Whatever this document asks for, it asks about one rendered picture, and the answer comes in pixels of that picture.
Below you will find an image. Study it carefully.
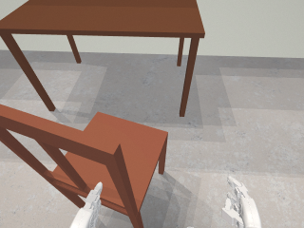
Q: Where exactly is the chair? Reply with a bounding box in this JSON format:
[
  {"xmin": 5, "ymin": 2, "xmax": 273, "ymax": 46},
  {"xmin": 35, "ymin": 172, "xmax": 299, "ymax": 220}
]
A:
[{"xmin": 0, "ymin": 104, "xmax": 168, "ymax": 228}]

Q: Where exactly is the right robot hand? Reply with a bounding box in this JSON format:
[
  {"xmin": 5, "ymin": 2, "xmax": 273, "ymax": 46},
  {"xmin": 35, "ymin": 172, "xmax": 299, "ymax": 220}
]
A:
[{"xmin": 222, "ymin": 176, "xmax": 262, "ymax": 228}]

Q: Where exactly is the left robot hand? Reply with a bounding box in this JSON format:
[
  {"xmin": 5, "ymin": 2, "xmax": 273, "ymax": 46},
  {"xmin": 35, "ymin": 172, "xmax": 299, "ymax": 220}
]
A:
[{"xmin": 69, "ymin": 182, "xmax": 103, "ymax": 228}]

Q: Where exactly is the table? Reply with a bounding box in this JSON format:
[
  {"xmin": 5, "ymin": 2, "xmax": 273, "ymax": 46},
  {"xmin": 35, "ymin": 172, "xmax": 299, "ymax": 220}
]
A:
[{"xmin": 0, "ymin": 0, "xmax": 205, "ymax": 117}]

